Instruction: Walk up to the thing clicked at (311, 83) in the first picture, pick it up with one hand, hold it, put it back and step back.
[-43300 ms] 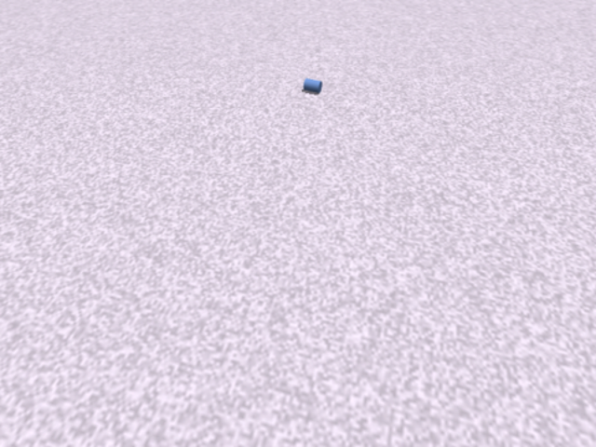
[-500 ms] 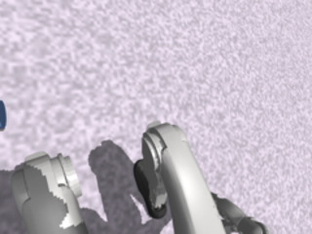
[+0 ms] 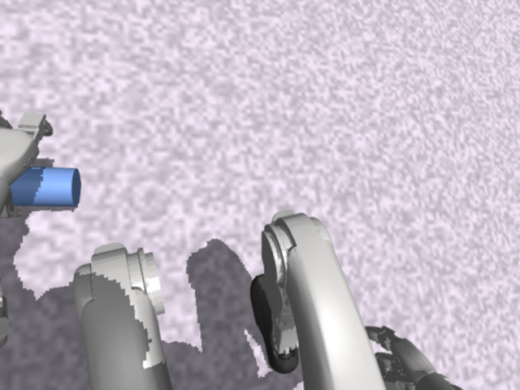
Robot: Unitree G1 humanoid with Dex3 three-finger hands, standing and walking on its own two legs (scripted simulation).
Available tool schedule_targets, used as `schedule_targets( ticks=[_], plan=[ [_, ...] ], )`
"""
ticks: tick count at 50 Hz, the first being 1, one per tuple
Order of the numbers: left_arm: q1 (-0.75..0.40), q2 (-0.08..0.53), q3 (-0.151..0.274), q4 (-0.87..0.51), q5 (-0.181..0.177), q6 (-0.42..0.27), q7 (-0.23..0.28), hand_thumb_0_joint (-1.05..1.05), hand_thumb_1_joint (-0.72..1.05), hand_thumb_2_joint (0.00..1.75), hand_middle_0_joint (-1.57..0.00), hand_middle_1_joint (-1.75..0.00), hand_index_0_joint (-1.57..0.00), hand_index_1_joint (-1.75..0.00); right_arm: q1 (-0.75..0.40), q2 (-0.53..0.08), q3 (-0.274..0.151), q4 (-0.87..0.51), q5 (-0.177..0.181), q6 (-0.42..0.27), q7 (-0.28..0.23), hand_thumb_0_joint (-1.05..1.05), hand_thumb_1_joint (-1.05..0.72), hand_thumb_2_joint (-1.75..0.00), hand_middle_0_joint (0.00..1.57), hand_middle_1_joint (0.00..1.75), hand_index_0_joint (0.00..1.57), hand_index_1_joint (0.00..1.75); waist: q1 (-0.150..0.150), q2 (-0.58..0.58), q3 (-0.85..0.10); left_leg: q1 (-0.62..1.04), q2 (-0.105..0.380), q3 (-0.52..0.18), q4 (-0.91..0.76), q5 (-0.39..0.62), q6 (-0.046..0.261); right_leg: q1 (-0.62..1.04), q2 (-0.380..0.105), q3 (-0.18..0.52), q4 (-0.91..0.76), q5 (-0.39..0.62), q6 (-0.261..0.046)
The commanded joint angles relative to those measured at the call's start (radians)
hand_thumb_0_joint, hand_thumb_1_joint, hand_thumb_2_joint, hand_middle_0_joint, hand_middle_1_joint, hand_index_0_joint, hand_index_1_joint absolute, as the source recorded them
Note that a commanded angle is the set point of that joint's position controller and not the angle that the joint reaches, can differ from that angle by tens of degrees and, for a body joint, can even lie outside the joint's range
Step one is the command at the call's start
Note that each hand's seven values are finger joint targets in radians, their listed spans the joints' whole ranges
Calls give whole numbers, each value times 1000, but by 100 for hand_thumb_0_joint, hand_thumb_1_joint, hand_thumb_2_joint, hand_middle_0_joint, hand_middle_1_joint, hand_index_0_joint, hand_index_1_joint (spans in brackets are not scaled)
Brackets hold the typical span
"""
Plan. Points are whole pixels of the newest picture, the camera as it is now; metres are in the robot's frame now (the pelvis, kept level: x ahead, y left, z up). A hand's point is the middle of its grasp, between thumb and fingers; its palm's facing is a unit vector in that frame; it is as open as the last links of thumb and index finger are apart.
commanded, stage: go down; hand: left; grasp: from above
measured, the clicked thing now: (45, 186) +0.45 +0.30 -0.28
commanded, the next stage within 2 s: approach in 0.02 s
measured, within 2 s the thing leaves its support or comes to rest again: neither
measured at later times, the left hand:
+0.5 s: hand (6, 187) +0.41 +0.30 -0.14, palm faces -0.53 -0.01 -0.85, open 13.7 cm
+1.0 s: hand (24, 160) +0.47 +0.30 -0.18, palm faces -0.35 +0.01 -0.94, open 14.1 cm
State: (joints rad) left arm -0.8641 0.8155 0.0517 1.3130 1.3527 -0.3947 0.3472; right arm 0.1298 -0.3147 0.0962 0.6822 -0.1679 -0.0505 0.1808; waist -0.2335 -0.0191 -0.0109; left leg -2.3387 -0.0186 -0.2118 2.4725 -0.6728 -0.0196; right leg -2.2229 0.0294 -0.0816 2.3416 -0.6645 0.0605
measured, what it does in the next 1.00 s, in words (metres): stands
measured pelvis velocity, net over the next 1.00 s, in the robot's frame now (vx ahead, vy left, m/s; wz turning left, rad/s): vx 0.01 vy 0.00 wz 0.01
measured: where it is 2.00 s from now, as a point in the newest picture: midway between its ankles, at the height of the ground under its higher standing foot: (216, 360)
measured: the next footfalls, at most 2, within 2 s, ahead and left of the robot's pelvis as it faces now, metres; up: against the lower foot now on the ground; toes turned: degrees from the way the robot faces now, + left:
none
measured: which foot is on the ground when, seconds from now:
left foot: down 0.00-1.00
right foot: down 0.00-1.00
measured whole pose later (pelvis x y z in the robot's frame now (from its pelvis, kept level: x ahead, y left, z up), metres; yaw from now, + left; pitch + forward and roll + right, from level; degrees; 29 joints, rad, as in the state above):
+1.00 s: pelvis +0.01 +0.00 -0.01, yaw +1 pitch +33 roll -10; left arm -0.93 0.79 0.10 1.47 1.38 -0.25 0.56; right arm 0.09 -0.28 0.09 0.76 -0.23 -0.10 0.20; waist -0.30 -0.01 -0.03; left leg -2.38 -0.01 -0.19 2.51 -0.71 -0.03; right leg -2.29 0.04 -0.05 2.40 -0.69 0.07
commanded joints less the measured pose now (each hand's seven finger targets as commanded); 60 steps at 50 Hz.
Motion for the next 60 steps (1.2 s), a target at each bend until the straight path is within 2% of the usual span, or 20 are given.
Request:
schedule_targets(
  ticks=[1,12,16,21,26,29,33,35,37,40,44,45,46,48,49,51,53,54,57,60],
  plan=[
    [-296,232,44,-163,-27,0,32,0,-44,96,-7,-94,-7,-94,177,-257,-99,-13,11,14,-33,0,-88,-89,20,30,20,30,-10,352,-639,530,-12,129,-288,132,32,243,18,-108,-233,151,-103],
    [-338,216,15,-243,-62,15,-36,0,-44,96,-10,-93,-10,-93,194,-231,-125,-12,39,47,-65,0,-89,-89,20,30,20,30,15,344,-698,572,-14,150,-365,98,42,273,7,-73,-289,134,-101],
    [-299,145,-36,-139,-80,6,-62,0,-43,96,-11,-90,-10,-90,192,-219,-111,1,41,53,-74,0,-89,-89,20,30,20,30,-25,208,-591,475,-18,154,-346,68,56,274,8,-69,-325,98,-94],
    [-304,153,-37,-45,-64,-51,-49,0,-39,94,-12,-91,-13,-90,170,-225,-81,1,26,51,-82,0,-88,-89,20,30,20,30,-32,197,-529,456,-19,143,-332,50,48,234,9,-83,-301,62,-100],
    [-337,190,-19,91,8,-128,53,0,-39,92,-10,-92,-12,-90,155,-230,-47,19,-10,42,-79,0,-88,-89,20,30,20,30,-62,222,-535,479,-18,133,-291,80,47,222,17,-86,-246,91,-96],
    [-372,264,14,108,74,-163,153,0,-41,92,-6,-95,-9,-92,147,-240,-32,26,-38,37,-77,0,-88,-88,20,30,20,30,-60,283,-587,521,-12,136,-277,93,41,234,24,-80,-213,103,-94],
    [-363,261,17,121,125,-132,292,0,-43,92,-5,-95,-8,-92,100,-259,-48,49,-85,22,-73,0,-88,-88,20,30,20,30,-58,392,-611,607,-1,145,-284,105,26,184,32,-102,-172,93,-95],
    [-350,264,16,85,130,-87,360,0,-35,94,-13,-88,-16,-84,90,-267,-54,78,-110,11,-68,0,-89,-89,20,30,20,30,-62,404,-621,600,3,146,-286,111,23,189,36,-110,-173,105,-89],
    [-390,257,17,43,128,-29,404,0,-44,92,-5,-95,-8,-92,91,-262,-67,90,-115,1,-63,0,-89,-89,20,30,20,30,-63,448,-654,611,3,155,-282,122,16,180,33,-100,-174,122,-85],
    [-426,238,33,9,80,62,422,0,-52,99,-6,-94,-4,-95,89,-257,-77,105,-113,-22,-39,0,-90,-89,20,30,20,30,-65,495,-714,625,2,154,-261,157,16,172,25,-99,-156,174,-85],
    [-403,236,45,77,39,144,352,0,-54,100,-5,-94,-4,-95,113,-259,-79,104,-80,-48,-4,0,-89,-89,20,30,20,30,-75,437,-682,547,2,161,-213,170,33,177,20,-96,-147,234,-87],
    [-441,273,74,25,27,150,323,0,-50,96,-5,-93,-5,-93,134,-255,-75,95,-73,-55,4,0,-89,-89,20,30,20,30,-74,427,-683,528,-2,163,-210,160,40,202,16,-91,-152,236,-86],
    [-387,292,95,12,16,161,288,0,-55,102,-4,-97,-3,-98,150,-254,-83,83,-61,-53,3,0,-90,-89,20,30,20,30,-48,415,-724,555,-2,164,-220,175,43,233,15,-82,-169,245,-86],
    [-275,222,73,59,-22,180,210,0,-52,100,-4,-100,-5,-98,153,-236,-94,74,-49,-64,16,0,-90,-89,20,30,20,30,-16,395,-702,522,-11,172,-248,159,44,247,15,-83,-177,215,-91],
    [-213,276,127,-11,-47,182,176,0,-50,96,-5,-97,-6,-96,129,-255,-114,26,-38,-61,11,0,-89,-89,20,30,20,30,21,369,-761,541,-14,168,-265,203,47,302,14,-85,-193,247,-90],
    [-115,232,116,-11,-64,187,76,0,-50,96,-5,-97,-5,-96,162,-259,-142,10,-19,-43,10,0,-89,-89,20,30,20,30,29,334,-724,517,-25,176,-278,255,44,333,9,-77,-202,280,-97],
    [-120,80,-1,-88,-101,174,-25,0,-51,98,-6,-99,-6,-98,196,-226,-146,43,3,-8,7,0,-90,-89,20,30,20,30,-2,295,-721,517,-24,172,-286,258,48,361,13,-65,-237,301,-89],
    [-157,90,-6,-154,-113,158,-67,0,-46,93,-5,-102,-8,-98,211,-238,-156,27,12,2,-1,0,-90,-89,20,30,20,30,-25,252,-720,508,-18,168,-277,266,52,373,13,-66,-253,318,-86],
    [-189,113,-15,-239,-143,96,-150,0,-40,88,-6,-103,-12,-97,226,-261,-159,12,35,33,-28,0,-90,-89,20,30,20,30,-30,195,-656,471,-18,159,-265,234,45,380,9,-65,-285,259,-97],
    [-197,142,17,-265,-163,-8,-156,0,-37,86,-7,-100,-14,-94,217,-264,-138,-8,28,49,-45,0,-89,-89,20,30,20,30,-31,116,-609,425,-21,156,-226,200,45,399,8,-65,-308,214,-95]
  ],
)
